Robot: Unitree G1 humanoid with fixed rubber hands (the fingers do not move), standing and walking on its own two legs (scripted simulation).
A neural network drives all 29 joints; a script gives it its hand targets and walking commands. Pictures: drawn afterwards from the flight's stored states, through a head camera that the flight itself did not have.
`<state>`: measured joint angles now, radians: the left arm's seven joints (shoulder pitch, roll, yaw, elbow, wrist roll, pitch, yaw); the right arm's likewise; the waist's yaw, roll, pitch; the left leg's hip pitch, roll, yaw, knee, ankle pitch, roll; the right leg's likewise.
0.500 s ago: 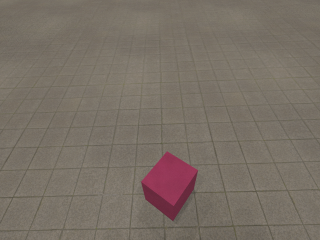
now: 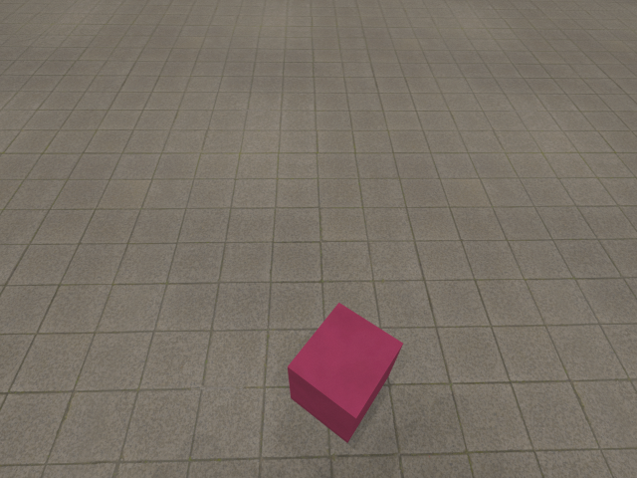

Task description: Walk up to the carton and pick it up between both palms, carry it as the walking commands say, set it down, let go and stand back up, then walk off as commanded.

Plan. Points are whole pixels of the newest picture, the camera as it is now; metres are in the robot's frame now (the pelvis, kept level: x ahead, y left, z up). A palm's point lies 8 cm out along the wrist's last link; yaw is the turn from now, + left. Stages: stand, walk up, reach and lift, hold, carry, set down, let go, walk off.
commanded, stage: walk up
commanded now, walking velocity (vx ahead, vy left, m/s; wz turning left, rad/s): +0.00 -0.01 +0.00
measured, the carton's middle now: (343, 372) +0.49 -0.05 -0.64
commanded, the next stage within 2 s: none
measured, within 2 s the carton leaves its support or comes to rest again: neither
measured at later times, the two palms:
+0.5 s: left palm out of the picture -0.05 +0.27 -0.11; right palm out of the picture +0.06 -0.27 -0.14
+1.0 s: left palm (149, 353) +0.31 +0.30 -0.12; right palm out of the picture -0.02 -0.11 -0.17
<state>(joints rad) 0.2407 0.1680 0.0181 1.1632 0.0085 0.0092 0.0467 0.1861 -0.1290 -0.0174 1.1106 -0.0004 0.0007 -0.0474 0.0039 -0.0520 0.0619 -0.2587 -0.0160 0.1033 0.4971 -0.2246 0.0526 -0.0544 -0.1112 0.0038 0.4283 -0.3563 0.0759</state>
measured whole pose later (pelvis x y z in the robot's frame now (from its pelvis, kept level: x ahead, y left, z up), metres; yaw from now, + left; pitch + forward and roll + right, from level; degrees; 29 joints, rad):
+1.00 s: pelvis +0.09 +0.12 -0.02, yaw -26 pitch +0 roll +1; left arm 0.12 0.22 0.05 0.93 0.06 0.01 0.06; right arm 0.29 -0.26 -0.05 1.00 -0.03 0.07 0.00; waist -0.05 0.06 0.04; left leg -0.34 0.01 0.17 0.87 -0.44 0.01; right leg -0.35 -0.04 -0.15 0.72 -0.38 -0.06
